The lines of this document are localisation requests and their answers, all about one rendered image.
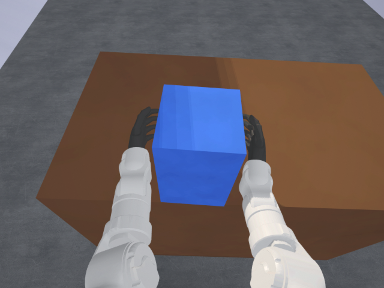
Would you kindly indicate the left robot hand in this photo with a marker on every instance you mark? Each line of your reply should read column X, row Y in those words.
column 138, row 137

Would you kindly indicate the carton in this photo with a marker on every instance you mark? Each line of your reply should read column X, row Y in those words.
column 199, row 144

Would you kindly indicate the right robot forearm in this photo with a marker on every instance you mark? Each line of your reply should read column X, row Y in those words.
column 262, row 214

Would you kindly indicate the right robot hand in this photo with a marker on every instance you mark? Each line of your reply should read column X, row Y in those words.
column 256, row 142

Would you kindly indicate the left robot forearm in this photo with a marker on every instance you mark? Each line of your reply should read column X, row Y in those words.
column 129, row 219

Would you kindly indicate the left robot upper arm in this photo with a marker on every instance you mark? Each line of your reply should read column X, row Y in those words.
column 130, row 265

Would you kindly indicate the pedestal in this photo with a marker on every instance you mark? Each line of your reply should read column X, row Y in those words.
column 323, row 125

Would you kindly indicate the right robot upper arm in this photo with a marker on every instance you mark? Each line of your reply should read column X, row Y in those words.
column 275, row 267

